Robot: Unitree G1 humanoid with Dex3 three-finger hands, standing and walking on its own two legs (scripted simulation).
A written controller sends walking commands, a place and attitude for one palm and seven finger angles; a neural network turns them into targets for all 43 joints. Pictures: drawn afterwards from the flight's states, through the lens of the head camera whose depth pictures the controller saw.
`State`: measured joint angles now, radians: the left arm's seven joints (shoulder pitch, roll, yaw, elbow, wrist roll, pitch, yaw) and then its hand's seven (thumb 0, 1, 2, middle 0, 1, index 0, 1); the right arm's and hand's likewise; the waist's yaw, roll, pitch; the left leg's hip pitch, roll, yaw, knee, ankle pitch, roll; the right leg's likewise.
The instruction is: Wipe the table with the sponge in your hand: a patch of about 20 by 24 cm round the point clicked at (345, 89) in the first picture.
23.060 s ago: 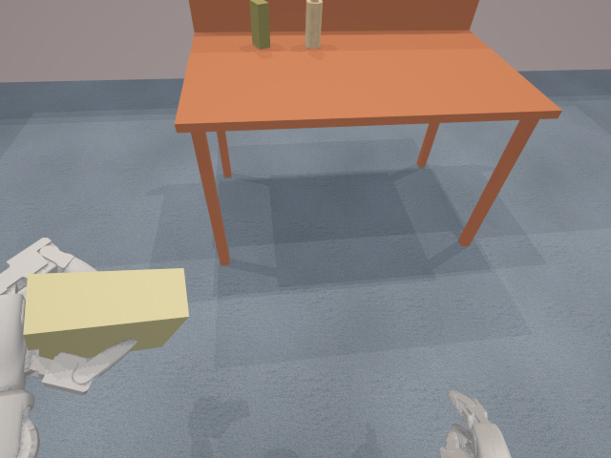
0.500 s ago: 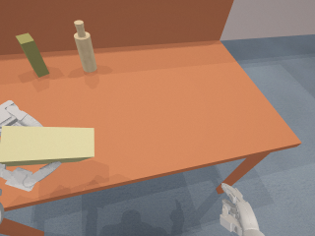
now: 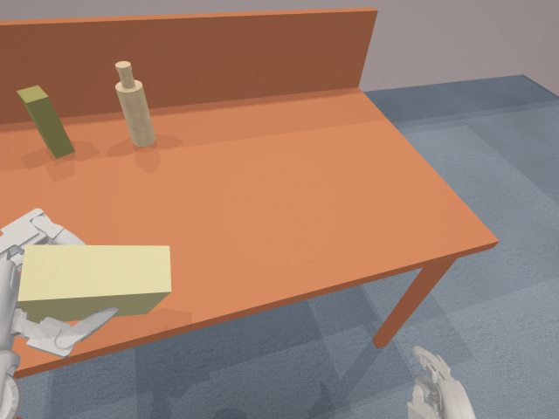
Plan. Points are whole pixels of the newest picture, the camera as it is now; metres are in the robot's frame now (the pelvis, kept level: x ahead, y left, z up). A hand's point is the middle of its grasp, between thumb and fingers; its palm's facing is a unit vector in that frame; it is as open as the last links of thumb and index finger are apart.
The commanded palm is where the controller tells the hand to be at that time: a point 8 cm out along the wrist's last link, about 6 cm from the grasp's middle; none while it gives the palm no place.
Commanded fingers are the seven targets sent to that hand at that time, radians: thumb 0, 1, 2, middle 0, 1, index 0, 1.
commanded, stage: come to a stop and stand still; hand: left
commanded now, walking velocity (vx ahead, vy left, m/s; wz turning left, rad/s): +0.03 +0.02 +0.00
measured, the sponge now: (119, 285) +0.23 +0.20 +0.13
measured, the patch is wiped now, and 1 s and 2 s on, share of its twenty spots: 0.00 0.00 0.00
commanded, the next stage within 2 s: look again from close up in 0.86 s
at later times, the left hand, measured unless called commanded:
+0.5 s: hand (50, 256) +0.24 +0.28 +0.15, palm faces +0.40 -0.84 -0.38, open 9.5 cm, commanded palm +0.19 +0.30 +0.18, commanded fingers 0.00 0.10 1.30 -1.20 -1.60 -1.20 -1.60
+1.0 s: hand (73, 237) +0.27 +0.27 +0.15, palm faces +0.35 -0.86 -0.37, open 9.5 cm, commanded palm +0.21 +0.30 +0.18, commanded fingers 0.00 0.10 1.30 -1.20 -1.60 -1.20 -1.60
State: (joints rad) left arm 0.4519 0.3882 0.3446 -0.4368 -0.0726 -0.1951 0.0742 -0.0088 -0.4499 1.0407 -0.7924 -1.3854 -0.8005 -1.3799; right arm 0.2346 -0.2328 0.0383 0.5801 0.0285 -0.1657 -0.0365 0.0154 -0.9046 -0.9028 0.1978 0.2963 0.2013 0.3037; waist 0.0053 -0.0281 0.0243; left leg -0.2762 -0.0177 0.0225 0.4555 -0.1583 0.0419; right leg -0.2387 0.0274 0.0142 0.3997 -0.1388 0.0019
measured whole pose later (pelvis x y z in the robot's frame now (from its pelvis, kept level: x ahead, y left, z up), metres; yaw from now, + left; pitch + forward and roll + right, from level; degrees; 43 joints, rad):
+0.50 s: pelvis +0.02 +0.02 +0.00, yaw -1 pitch -2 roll -1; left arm 0.36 0.37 0.38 -0.38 -0.02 -0.29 0.07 -0.01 -0.45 1.04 -0.80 -1.38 -0.80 -1.38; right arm 0.25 -0.17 0.05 0.63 0.01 -0.21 -0.01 0.02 -0.90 -0.90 0.20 0.30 0.20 0.30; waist 0.05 -0.04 0.08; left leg -0.26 -0.04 0.06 0.51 -0.23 0.07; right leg -0.24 0.00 0.04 0.48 -0.22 0.03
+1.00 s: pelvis +0.05 +0.02 +0.00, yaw -1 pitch +0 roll -1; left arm 0.44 0.37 0.36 -0.48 -0.05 -0.22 0.09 -0.01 -0.45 1.04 -0.79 -1.39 -0.80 -1.38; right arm 0.17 -0.19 0.03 0.57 0.01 -0.14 -0.04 0.01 -0.90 -0.90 0.20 0.30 0.20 0.30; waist 0.03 -0.04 0.06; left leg -0.22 -0.03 0.06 0.46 -0.24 0.07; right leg -0.19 0.01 0.04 0.39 -0.21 0.03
